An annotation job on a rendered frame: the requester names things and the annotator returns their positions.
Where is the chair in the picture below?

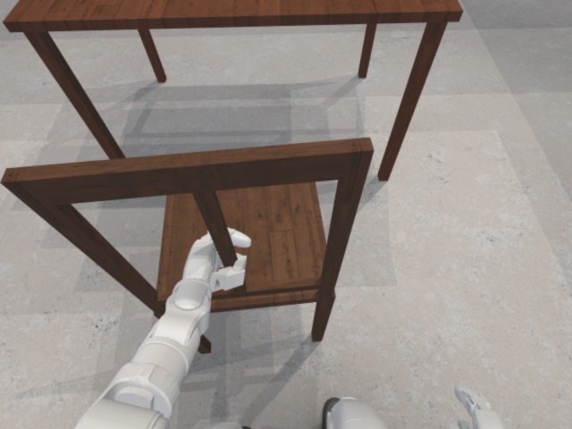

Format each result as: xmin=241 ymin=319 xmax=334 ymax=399
xmin=0 ymin=138 xmax=374 ymax=354

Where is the left robot upper arm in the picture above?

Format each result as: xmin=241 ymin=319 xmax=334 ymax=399
xmin=79 ymin=398 xmax=170 ymax=429

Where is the robot left forearm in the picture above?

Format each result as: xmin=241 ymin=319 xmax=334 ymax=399
xmin=73 ymin=278 xmax=212 ymax=429

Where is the robot right shin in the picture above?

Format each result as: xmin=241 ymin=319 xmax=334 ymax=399
xmin=333 ymin=398 xmax=357 ymax=408

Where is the left robot hand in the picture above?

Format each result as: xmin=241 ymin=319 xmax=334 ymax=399
xmin=182 ymin=227 xmax=251 ymax=292

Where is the table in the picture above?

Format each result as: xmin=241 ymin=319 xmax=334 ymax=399
xmin=3 ymin=0 xmax=463 ymax=181

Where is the robot right thigh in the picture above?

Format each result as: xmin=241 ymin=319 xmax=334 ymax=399
xmin=327 ymin=401 xmax=389 ymax=429

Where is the right robot hand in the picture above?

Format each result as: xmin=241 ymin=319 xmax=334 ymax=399
xmin=449 ymin=385 xmax=505 ymax=429

